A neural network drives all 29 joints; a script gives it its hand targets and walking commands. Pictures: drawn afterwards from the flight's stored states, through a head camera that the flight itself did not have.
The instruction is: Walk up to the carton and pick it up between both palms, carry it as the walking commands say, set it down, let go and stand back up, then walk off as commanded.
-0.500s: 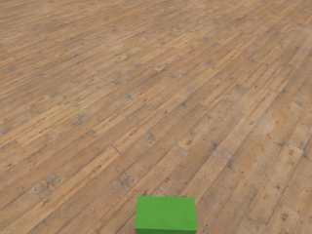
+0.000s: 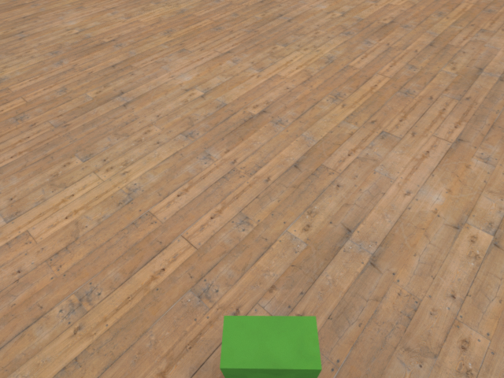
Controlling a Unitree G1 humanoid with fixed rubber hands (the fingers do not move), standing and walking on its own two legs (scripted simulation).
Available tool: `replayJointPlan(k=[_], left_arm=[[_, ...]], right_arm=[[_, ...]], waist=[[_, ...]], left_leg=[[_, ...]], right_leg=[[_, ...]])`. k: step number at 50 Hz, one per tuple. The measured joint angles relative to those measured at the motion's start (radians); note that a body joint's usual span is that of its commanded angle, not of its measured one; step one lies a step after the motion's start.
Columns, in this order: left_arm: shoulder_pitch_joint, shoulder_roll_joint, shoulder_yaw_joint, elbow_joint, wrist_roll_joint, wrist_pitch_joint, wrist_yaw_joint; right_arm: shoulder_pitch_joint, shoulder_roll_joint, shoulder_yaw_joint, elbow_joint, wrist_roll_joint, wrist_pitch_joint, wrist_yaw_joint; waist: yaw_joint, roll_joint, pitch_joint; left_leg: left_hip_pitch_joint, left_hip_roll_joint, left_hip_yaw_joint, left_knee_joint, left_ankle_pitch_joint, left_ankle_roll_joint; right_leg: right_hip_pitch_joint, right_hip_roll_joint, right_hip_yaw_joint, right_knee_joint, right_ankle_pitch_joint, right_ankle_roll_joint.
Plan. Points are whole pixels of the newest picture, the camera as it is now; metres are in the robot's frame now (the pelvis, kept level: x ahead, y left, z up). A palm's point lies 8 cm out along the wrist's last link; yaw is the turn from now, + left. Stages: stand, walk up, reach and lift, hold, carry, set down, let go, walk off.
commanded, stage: reach and lift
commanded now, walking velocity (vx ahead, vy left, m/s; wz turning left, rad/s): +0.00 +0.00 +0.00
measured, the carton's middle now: (270, 352) +0.33 +0.02 -0.64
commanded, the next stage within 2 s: none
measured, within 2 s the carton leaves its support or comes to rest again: neither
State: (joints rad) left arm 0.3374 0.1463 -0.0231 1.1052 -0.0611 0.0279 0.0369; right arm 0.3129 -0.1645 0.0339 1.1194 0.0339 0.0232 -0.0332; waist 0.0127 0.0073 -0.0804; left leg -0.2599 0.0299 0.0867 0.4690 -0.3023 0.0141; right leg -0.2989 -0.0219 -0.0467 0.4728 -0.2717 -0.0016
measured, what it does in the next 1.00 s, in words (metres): lowers itself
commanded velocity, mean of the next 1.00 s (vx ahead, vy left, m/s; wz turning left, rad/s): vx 0.00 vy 0.00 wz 0.00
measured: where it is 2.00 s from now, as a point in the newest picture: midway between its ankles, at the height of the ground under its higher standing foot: outside the picture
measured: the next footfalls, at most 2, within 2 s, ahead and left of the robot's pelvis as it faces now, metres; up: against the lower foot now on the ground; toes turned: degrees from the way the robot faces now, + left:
none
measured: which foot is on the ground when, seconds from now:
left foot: down 0.00-1.00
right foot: down 0.00-1.00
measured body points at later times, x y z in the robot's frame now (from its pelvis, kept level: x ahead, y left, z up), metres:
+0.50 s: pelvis -0.07 +0.01 -0.06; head +0.06 +0.01 +0.37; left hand +0.12 +0.24 -0.19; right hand +0.14 -0.21 -0.19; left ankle -0.04 +0.11 -0.74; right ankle -0.02 -0.13 -0.74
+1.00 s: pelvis -0.15 +0.00 -0.11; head +0.07 +0.01 +0.28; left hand +0.26 +0.26 -0.20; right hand +0.28 -0.21 -0.20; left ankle -0.05 +0.11 -0.74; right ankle -0.02 -0.13 -0.74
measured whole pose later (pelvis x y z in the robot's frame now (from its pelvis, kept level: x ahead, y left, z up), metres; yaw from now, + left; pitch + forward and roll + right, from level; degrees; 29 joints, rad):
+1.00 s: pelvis -0.15 +0.00 -0.11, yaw +3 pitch +23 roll +1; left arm -0.76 0.33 0.17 0.79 -0.07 0.39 -0.04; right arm -0.75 -0.27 -0.23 0.76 0.08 0.38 0.00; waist 0.00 -0.01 0.09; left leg -1.22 0.01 0.04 1.15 -0.34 0.02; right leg -1.24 -0.03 0.02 1.14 -0.30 0.02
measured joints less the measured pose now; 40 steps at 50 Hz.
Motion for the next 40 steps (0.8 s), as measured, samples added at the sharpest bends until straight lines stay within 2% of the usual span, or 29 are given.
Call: replayJointPlan(k=[3,6,9,11,15,19,22,26,33,40], left_arm=[[-0.135,0.032,-0.032,-0.205,-0.062,0.163,0.023],[-0.34,0.076,-0.041,-0.369,-0.073,0.351,0.025],[-0.46,0.091,-0.001,-0.46,-0.061,0.531,0.007],[-0.456,0.078,0.03,-0.507,-0.029,0.585,-0.001],[-0.362,0.038,0.062,-0.532,0.041,0.572,-0.019],[-0.275,0.001,0.085,-0.55,0.064,0.488,-0.042],[-0.273,-0.015,0.105,-0.566,0.054,0.417,-0.054],[-0.355,-0.007,0.114,-0.631,0.058,0.379,-0.055],[-0.542,0.043,0.122,-0.644,0.066,0.471,-0.049],[-0.826,0.108,0.156,-0.468,0.021,0.484,-0.071]], right_arm=[[-0.115,-0.033,0.008,-0.213,0.041,0.159,-0.019],[-0.312,-0.07,-0.006,-0.372,0.055,0.349,-0.026],[-0.438,-0.082,-0.006,-0.48,0.061,0.524,-0.02],[-0.442,-0.068,-0.008,-0.51,0.044,0.576,-0.005],[-0.356,-0.02,-0.043,-0.505,-0.01,0.575,0.039],[-0.265,0.024,-0.133,-0.546,-0.09,0.476,0.083],[-0.261,0.029,-0.169,-0.589,-0.099,0.393,0.105],[-0.345,-0.001,-0.184,-0.648,-0.07,0.353,0.116],[-0.515,-0.065,-0.189,-0.631,-0.018,0.442,0.114],[-0.76,-0.121,-0.205,-0.505,0.059,0.458,0.085]], waist=[[0.007,-0.003,-0.013],[0.006,-0.012,-0.001],[-0.008,-0.019,-0.011],[-0.006,-0.021,-0.027],[-0.004,-0.01,-0.045],[-0.001,0.004,-0.027],[-0.002,0.003,-0.012],[-0.005,-0.006,0.034],[-0.014,-0.015,0.093],[-0.015,-0.01,0.17]], left_leg=[[-0.208,0.007,-0.007,0.181,-0.055,-0.007],[-0.327,-0.001,-0.007,0.26,-0.057,-0.002],[-0.373,-0.007,0.0,0.267,-0.054,0.003],[-0.37,-0.004,0.006,0.248,-0.046,0.005],[-0.365,-0.008,-0.003,0.216,-0.035,0.007],[-0.435,-0.015,-0.01,0.273,-0.047,0.014],[-0.543,-0.019,-0.011,0.372,-0.07,0.018],[-0.652,-0.019,-0.009,0.494,-0.089,0.023],[-0.685,-0.03,-0.014,0.575,-0.082,0.021],[-0.749,-0.027,-0.027,0.63,-0.062,0.016]], right_leg=[[-0.202,-0.004,0.001,0.164,-0.043,-0.001],[-0.331,-0.017,0.006,0.263,-0.056,0.008],[-0.38,-0.022,0.013,0.273,-0.048,0.004],[-0.38,-0.017,0.022,0.25,-0.034,0.006],[-0.37,0.001,0.063,0.21,-0.013,0.014],[-0.437,0.002,0.081,0.265,-0.02,0.016],[-0.538,-0.004,0.085,0.355,-0.049,0.029],[-0.646,-0.007,0.091,0.475,-0.071,0.045],[-0.682,-0.018,0.09,0.571,-0.078,0.032],[-0.741,-0.013,0.08,0.627,-0.084,0.024]])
